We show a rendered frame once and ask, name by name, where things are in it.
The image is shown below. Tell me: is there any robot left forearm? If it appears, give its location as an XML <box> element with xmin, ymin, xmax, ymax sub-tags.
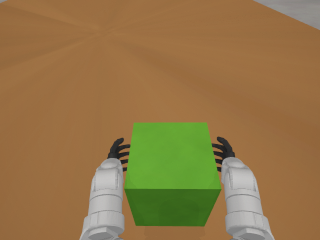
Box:
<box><xmin>79</xmin><ymin>158</ymin><xmax>125</xmax><ymax>240</ymax></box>

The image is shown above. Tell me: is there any right robot hand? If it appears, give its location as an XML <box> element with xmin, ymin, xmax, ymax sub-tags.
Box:
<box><xmin>212</xmin><ymin>136</ymin><xmax>235</xmax><ymax>172</ymax></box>

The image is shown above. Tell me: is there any robot right forearm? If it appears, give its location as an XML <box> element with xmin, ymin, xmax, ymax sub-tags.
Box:
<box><xmin>221</xmin><ymin>157</ymin><xmax>275</xmax><ymax>240</ymax></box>

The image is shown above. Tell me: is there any carton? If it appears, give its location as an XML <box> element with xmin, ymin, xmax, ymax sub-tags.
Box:
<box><xmin>124</xmin><ymin>122</ymin><xmax>222</xmax><ymax>227</ymax></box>

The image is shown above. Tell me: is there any left robot hand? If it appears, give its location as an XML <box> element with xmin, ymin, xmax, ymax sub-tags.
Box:
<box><xmin>107</xmin><ymin>137</ymin><xmax>131</xmax><ymax>172</ymax></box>

